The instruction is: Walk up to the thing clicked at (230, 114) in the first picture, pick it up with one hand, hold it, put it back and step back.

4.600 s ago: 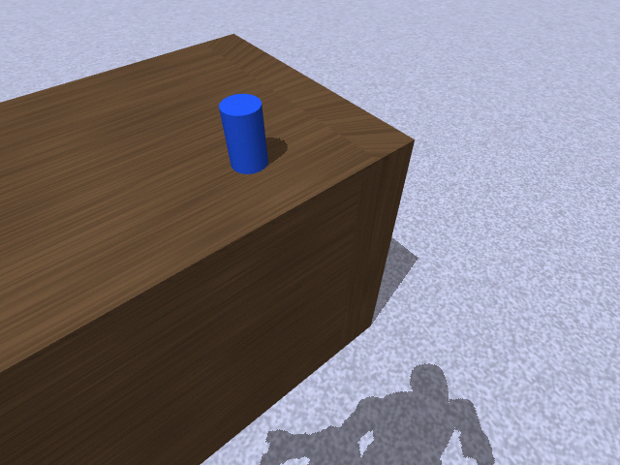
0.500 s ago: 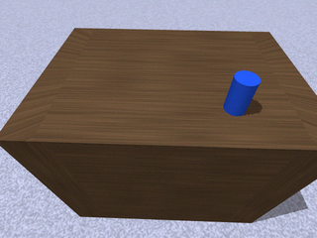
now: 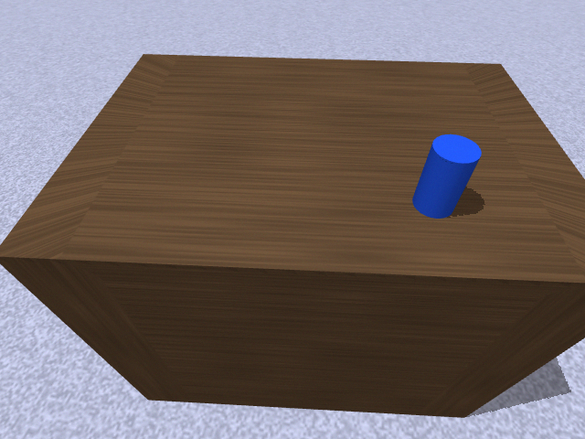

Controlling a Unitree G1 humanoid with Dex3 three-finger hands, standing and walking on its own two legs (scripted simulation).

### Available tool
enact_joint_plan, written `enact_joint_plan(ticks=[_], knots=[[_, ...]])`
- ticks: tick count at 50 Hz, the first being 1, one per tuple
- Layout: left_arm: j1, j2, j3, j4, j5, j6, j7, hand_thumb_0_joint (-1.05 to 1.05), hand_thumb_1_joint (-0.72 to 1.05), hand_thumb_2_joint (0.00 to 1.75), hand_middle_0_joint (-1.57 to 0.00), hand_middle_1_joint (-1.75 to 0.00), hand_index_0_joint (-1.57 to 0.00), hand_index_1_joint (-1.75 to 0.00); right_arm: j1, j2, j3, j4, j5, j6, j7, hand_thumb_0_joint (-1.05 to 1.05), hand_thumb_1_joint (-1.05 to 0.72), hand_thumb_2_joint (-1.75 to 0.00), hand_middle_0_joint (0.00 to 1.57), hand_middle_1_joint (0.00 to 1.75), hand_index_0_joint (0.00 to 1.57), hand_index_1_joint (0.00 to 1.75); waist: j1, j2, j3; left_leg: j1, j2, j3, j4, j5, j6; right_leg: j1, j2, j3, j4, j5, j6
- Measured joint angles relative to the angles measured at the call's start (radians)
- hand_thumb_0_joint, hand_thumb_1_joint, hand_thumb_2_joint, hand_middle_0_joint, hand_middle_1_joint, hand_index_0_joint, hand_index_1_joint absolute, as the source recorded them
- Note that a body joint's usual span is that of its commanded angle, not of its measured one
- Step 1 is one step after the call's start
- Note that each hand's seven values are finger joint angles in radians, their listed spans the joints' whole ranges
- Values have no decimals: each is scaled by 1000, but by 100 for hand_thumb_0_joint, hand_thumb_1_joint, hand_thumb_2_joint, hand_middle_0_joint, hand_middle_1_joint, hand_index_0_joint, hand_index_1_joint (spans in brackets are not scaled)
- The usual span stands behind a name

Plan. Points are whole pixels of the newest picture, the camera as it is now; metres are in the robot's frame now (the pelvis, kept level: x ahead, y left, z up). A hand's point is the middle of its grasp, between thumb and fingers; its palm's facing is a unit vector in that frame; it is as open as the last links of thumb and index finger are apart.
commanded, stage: stand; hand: right
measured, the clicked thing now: (443, 178) +0.50 -0.22 +0.08
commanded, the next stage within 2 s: rise first in 1.52 s
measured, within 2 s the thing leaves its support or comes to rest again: neither
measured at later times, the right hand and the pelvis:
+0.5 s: hand out of the picture +0.07 -0.25 -0.16, palm faces -0.02 +0.94 -0.33, open 7.3 cm; pelvis +0.00 +0.00 +0.00, yaw +0 degrees
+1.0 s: hand out of the picture +0.07 -0.26 -0.16, palm faces -0.04 +0.94 -0.33, open 7.3 cm; pelvis +0.00 -0.01 +0.00, yaw +1 degrees
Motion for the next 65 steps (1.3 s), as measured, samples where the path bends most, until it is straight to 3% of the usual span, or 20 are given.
enact_joint_plan(ticks=[65], knots=[[18, 1, 0, -11, 2, 1, -2, 1, 91, 89, -21, -30, -21, -30, 37, -6, 9, -17, -1, 1, -2, 1, -91, -90, 20, 30, 21, 30, 3, 5, -9, -3, 7, -16, 4, -5, -10, 2, 7, -15, 5, -10, -10]])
